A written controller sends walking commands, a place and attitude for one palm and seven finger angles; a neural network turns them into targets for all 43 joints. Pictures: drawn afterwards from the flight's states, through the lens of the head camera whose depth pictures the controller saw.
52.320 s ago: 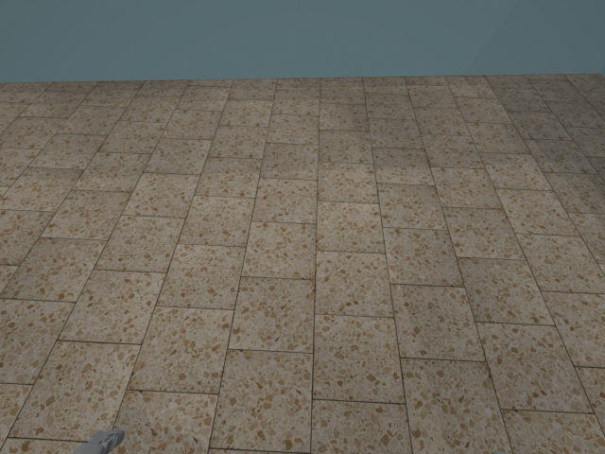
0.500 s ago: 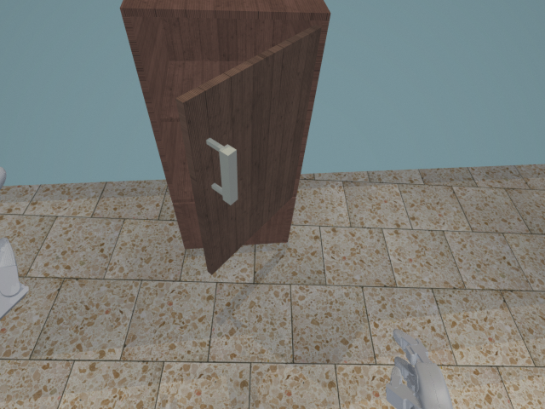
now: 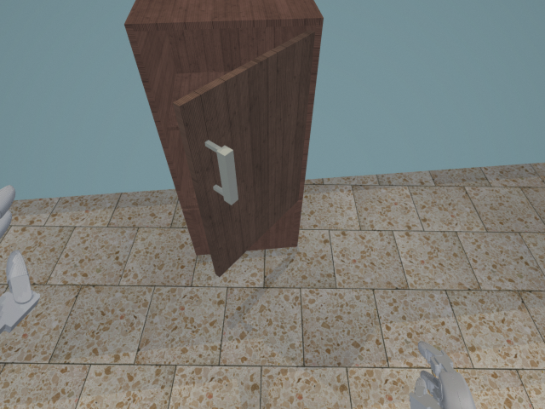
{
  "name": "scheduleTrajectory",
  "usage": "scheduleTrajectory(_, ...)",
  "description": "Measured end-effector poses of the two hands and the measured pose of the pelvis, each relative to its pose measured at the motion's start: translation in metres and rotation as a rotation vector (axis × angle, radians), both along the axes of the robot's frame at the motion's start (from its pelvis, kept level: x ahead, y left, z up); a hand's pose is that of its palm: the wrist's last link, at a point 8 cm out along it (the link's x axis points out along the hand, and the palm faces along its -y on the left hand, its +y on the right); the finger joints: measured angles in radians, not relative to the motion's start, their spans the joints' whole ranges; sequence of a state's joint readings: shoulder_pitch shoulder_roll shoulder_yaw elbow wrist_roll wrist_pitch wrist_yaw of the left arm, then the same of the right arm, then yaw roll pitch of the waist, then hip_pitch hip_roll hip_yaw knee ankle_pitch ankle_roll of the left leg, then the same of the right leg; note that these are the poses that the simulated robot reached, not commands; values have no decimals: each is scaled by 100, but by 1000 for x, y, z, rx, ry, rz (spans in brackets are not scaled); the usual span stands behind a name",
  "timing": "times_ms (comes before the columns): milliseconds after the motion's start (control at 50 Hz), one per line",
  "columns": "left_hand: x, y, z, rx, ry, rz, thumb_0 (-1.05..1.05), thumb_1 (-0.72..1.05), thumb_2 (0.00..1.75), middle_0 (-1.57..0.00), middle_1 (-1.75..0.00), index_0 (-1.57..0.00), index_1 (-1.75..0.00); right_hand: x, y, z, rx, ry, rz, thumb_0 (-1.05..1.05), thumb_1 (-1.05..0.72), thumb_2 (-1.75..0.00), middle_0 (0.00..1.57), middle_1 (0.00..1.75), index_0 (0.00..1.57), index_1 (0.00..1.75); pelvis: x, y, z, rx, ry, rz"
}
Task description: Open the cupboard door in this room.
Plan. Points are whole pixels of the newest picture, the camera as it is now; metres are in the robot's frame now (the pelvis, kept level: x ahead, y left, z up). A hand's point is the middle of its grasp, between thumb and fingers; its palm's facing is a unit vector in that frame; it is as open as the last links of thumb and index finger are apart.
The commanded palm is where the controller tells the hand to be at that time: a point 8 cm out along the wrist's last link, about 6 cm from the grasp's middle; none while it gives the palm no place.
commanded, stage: let the arm hang, fingers relaxed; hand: left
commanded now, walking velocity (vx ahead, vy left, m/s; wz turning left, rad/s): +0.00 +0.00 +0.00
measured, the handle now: (221, 172) +0.56 +0.14 -0.01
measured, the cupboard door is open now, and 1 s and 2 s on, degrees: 45 45 45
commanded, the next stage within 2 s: look to check the result in 1.12 s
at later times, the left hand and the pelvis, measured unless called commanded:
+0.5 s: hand out of the picture -0.10 +0.20 -0.18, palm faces +0.09 -0.98 -0.19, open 7.2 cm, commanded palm none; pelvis -0.05 +0.02 +0.00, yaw +4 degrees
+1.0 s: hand out of the picture +0.03 +0.22 -0.16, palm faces +0.06 -0.96 -0.26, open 7.4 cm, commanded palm none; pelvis -0.02 +0.02 +0.00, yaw +3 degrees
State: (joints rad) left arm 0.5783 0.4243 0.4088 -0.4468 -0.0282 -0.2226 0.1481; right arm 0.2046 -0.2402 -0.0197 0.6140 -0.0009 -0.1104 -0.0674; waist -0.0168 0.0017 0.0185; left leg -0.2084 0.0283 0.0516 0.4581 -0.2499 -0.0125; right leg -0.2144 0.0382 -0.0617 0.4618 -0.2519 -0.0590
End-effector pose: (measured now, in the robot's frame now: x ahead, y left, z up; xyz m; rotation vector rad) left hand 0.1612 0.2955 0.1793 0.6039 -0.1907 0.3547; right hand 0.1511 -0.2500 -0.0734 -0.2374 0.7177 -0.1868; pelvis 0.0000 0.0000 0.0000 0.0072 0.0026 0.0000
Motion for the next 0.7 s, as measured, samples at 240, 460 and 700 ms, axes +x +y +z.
scheduleTrajectory(240, -87, -13, -261, -448, 1028, 174, 1, 90, 90, -20, -29, -20, -30, -41, 30, -54, 78, 223, 112, 1, -90, -90, 20, 30, 20, 30, -36, 18, -12, 17, -10, 50)
scheduleTrajectory(460, -249, -51, -330, -701, 1530, 353, 1, 96, 89, -21, -30, -21, -30, -184, 36, -62, 44, 697, 9, 1, -90, -90, 20, 30, 20, 30, -47, 19, -2, -17, -13, 68)
scheduleTrajectory(700, -267, -20, -307, -617, 1563, 479, 1, 91, 89, -20, -30, -20, -30, -200, 39, -76, 101, 726, -39, 1, -90, -90, 20, 30, 20, 30, -42, 22, 1, -11, -20, 58)
